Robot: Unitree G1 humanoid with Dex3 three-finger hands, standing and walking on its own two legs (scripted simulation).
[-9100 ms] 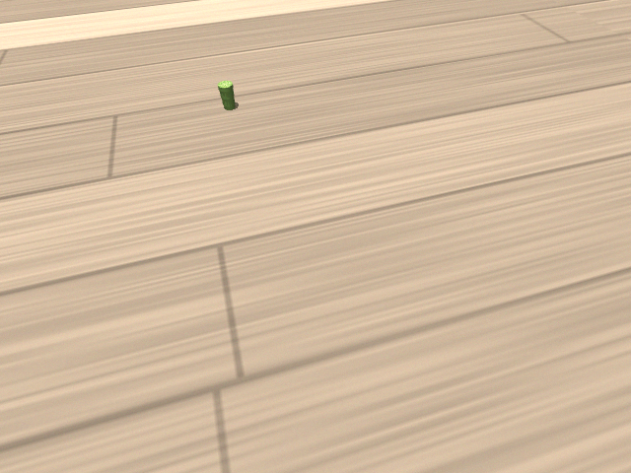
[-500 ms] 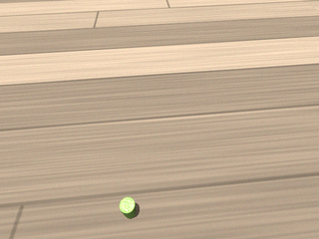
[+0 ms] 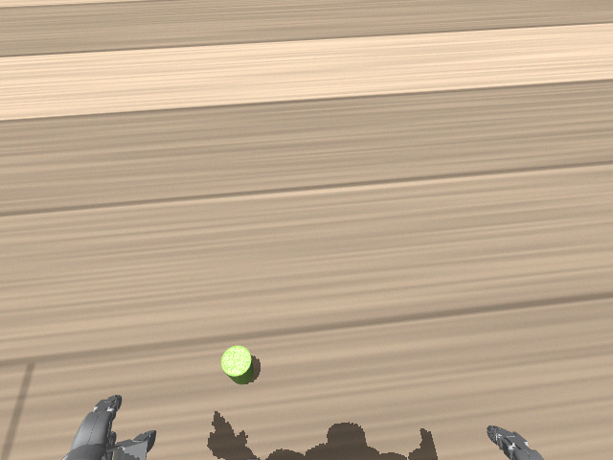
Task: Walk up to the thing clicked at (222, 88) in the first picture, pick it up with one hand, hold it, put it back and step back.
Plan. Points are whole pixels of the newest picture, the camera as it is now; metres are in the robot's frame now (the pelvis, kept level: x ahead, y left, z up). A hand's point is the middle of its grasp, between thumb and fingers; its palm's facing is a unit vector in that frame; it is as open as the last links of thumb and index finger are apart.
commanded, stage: go down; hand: left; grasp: from the side
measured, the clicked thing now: (239, 367) +0.40 +0.21 -0.69
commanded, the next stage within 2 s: none
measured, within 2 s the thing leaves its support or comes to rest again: neither
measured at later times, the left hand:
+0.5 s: hand (125, 458) +0.14 +0.29 -0.20, palm faces +0.10 -0.94 -0.32, open 17.2 cm
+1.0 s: hand (128, 402) +0.24 +0.35 -0.29, palm faces +0.15 -0.96 -0.25, open 17.4 cm
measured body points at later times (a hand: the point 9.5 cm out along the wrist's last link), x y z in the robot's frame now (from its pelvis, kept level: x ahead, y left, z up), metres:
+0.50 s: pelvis -0.01 +0.00 -0.08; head +0.09 +0.02 +0.36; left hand +0.14 +0.34 -0.18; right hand +0.15 -0.26 -0.17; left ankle +0.01 +0.13 -0.73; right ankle +0.00 -0.13 -0.73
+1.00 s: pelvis -0.05 +0.00 -0.22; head +0.13 +0.03 +0.19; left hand +0.23 +0.40 -0.27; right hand +0.14 -0.27 -0.33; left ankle +0.01 +0.13 -0.73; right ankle +0.00 -0.13 -0.73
